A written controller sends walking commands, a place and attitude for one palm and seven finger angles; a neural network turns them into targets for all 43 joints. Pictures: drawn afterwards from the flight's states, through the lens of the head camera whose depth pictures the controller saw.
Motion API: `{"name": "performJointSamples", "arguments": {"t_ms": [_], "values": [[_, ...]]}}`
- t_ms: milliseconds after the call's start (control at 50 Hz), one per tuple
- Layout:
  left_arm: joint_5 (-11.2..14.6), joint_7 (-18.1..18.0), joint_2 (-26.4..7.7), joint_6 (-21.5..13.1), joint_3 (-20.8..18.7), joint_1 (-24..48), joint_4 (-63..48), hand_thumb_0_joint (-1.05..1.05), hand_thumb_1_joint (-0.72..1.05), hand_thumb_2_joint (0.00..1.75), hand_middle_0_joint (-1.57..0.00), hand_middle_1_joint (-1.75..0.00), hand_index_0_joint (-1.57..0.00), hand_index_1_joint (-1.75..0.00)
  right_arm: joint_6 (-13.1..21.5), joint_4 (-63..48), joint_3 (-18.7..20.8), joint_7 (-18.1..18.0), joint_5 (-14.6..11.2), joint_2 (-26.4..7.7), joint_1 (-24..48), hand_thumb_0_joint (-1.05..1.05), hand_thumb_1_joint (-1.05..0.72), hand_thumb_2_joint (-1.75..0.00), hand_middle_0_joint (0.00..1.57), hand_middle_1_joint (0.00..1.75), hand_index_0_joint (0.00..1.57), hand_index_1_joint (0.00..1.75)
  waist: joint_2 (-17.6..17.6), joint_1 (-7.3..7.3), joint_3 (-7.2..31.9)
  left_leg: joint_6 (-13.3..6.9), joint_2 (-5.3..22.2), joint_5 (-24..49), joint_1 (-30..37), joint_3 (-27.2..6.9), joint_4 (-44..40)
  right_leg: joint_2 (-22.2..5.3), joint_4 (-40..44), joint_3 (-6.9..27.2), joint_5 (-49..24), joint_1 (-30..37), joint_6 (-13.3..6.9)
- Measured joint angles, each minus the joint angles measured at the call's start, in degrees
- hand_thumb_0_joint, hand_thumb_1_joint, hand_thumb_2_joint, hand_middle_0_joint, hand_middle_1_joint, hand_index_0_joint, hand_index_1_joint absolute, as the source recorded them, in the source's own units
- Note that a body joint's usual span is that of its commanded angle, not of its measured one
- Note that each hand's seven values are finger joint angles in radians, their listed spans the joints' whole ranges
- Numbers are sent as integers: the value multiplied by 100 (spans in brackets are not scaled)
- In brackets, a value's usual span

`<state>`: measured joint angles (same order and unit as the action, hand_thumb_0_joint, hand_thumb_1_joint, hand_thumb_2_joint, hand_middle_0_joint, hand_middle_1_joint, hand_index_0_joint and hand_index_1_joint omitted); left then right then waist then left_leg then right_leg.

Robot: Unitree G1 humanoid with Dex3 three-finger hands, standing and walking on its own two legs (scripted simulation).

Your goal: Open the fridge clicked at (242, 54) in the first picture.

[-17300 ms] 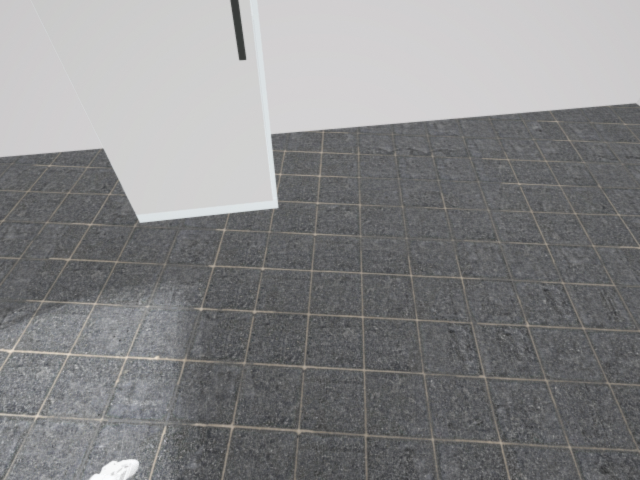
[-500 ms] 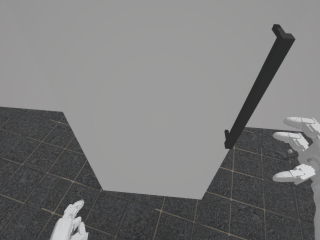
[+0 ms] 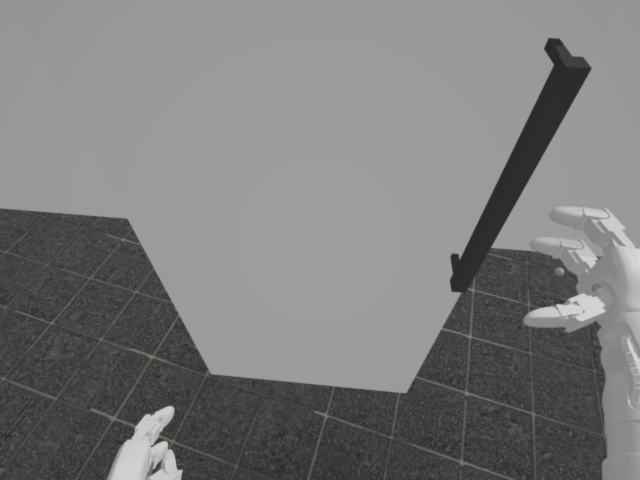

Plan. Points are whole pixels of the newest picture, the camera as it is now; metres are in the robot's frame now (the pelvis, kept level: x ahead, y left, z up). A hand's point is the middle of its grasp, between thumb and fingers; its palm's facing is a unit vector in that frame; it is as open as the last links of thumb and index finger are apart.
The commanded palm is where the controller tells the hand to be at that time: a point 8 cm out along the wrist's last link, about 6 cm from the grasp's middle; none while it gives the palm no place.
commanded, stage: move the hooked fingers beside the handle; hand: right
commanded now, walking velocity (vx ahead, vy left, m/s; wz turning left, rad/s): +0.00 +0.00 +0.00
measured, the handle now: (495, 194) +0.43 -0.18 +0.15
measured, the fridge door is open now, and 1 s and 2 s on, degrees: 0 0 0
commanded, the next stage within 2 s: none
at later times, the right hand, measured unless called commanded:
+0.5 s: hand (541, 254) +0.38 -0.24 +0.11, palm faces +0.07 +1.00 -0.01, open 14.0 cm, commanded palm +0.34 -0.29 +0.11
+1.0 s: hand (539, 252) +0.39 -0.24 +0.10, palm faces +0.05 +1.00 +0.01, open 14.0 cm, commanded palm +0.35 -0.29 +0.10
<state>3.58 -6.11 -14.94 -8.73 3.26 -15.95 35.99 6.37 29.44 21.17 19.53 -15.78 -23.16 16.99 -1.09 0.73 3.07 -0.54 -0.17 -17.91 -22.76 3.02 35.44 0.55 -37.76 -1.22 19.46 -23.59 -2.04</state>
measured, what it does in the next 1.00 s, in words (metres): stands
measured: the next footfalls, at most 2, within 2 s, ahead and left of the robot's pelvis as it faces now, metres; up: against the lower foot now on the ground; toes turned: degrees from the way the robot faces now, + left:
none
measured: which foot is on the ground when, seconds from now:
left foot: down 0.00-1.00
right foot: down 0.00-1.00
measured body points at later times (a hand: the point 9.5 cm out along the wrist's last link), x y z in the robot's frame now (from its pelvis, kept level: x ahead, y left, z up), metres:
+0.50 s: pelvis +0.00 +0.00 +0.00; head +0.03 +0.01 +0.45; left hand +0.11 +0.27 -0.10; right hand +0.37 -0.29 +0.11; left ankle +0.00 +0.12 -0.72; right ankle +0.00 -0.09 -0.72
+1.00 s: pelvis +0.00 +0.00 +0.00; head +0.04 +0.00 +0.45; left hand +0.12 +0.26 -0.10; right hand +0.38 -0.30 +0.10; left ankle +0.00 +0.11 -0.72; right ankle +0.00 -0.09 -0.72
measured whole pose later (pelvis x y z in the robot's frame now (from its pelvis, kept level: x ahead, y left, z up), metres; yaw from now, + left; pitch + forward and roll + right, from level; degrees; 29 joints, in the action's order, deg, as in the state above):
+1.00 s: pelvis +0.00 +0.00 +0.00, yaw +1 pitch +8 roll +1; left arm 3.6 -5.2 -15.3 -4.5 2.6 -17.1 34.9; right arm 9.4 38.7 22.0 20.0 -14.7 -24.7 23.2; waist -0.9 2.4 4.2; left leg -0.7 -0.9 -18.3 -25.9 2.4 36.5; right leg -0.2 -39.4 -1.8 20.5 -26.7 -2.0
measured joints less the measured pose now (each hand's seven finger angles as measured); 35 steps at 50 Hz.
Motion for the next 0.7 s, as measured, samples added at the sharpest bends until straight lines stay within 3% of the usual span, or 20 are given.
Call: {"name": "performJointSamples", "arguments": {"t_ms": [120, 420, 700], "values": [[-1, 15, -59, 111, -52, -104, 13, 1, 91, 90, -20, -30, -20, -30, 34, 363, 61, 31, 75, -138, 219, -1, 50, -30, 30, 120, 30, 120, 6, 76, -20, -19, -32, 1, -92, -2, 28, -33, -54, -2, 17, -97, 14], [-10, 83, -68, 301, -113, -227, 0, 1, 91, 90, -20, -30, -20, -30, 235, 692, 81, -30, 129, -121, 464, -1, 50, -30, 30, 120, 30, 120, -23, 163, 63, -36, -75, -14, -232, -60, 68, -77, -78, -58, 51, -203, 30], [20, 67, -68, 387, -96, -166, -68, 1, 91, 90, -20, -30, -20, -30, 300, 727, 158, 94, 50, -156, 296, -1, 50, -30, 30, 120, 30, 120, -24, 87, 72, -45, -89, -37, -208, -20, 82, -91, -133, -16, 83, -211, 36]]}}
